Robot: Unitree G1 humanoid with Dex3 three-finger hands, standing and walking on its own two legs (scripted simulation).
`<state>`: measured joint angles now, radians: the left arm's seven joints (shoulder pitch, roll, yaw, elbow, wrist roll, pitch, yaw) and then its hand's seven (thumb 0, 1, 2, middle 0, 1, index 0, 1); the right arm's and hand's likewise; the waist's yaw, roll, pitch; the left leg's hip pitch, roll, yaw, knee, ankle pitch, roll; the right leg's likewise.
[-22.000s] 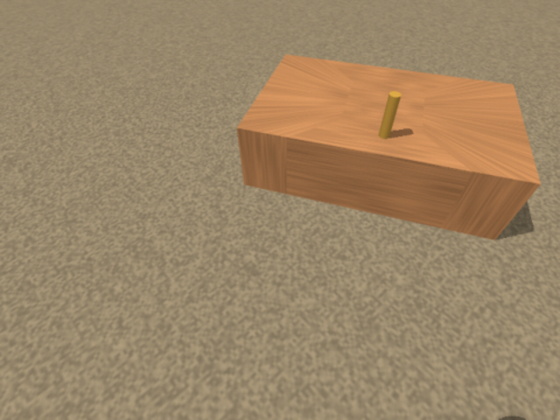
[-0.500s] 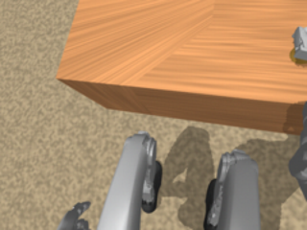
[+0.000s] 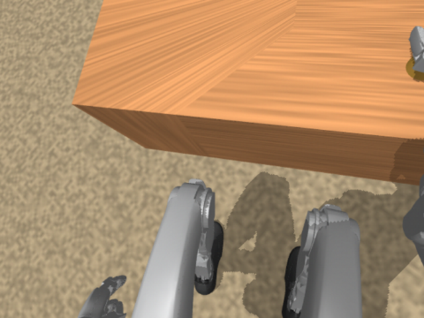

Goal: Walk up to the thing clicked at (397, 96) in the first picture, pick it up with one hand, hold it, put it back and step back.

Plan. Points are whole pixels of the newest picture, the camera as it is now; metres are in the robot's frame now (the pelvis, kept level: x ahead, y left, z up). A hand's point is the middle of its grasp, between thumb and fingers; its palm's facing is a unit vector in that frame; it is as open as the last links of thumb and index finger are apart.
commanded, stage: open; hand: right
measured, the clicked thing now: out of the picture +0.57 -0.24 +0.05
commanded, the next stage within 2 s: withdraw in 0.32 s
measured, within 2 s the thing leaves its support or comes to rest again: neither
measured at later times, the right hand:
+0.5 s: hand out of the picture +0.57 -0.23 +0.02, palm faces +0.23 +0.97 -0.02, open 12.6 cm
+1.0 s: hand out of the picture +0.58 -0.32 +0.15, palm faces +0.30 +0.93 -0.23, open 16.7 cm
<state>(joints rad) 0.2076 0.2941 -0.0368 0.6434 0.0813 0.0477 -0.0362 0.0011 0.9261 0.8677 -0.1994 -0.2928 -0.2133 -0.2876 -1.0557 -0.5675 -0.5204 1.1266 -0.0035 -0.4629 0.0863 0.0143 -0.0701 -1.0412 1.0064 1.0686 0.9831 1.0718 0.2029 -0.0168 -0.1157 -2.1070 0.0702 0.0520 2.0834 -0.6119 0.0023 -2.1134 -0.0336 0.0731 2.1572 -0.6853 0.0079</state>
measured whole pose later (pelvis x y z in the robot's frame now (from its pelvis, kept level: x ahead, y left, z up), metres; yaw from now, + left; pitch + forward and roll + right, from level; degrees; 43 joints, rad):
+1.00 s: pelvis +0.01 +0.00 +0.11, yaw +1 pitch +35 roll +5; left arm 0.24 0.30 -0.04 0.62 0.01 0.09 -0.02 0.00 0.90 0.89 -0.20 -0.29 -0.20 -0.30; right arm -1.14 -0.84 -0.51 1.21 -0.13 -0.18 0.12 -0.01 0.43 -0.10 0.12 0.10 0.12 0.10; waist 0.20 -0.01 -0.12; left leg -1.77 0.04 0.07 1.73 -0.57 -0.01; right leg -1.78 -0.06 0.06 1.82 -0.65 0.00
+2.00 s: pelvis +0.10 -0.01 +0.32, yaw -3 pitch +11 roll +3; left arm 0.26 0.21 -0.04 0.55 -0.05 -0.09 0.13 0.01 0.85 0.87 -0.20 -0.28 -0.20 -0.29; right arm 0.30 -0.26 -0.06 0.12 0.07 0.40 0.03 -0.01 0.48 -0.08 0.07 0.07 0.07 0.08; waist 0.04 -0.05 -0.14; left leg -0.61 0.03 0.09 0.85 -0.42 -0.02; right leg -0.64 -0.06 0.03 0.94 -0.48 0.01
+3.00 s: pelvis +0.09 +0.00 +0.31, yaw -4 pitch +10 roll +3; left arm 0.27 0.22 -0.02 0.55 -0.01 -0.23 0.18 0.01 0.90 0.90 -0.20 -0.30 -0.21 -0.30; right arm 0.49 -0.23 -0.03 -0.13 0.05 0.45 -0.02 -0.01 0.53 -0.05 0.05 0.05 0.05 0.05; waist 0.04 -0.05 -0.14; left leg -0.65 0.03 0.10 0.93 -0.44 -0.01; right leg -0.68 -0.06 0.04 1.01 -0.50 0.02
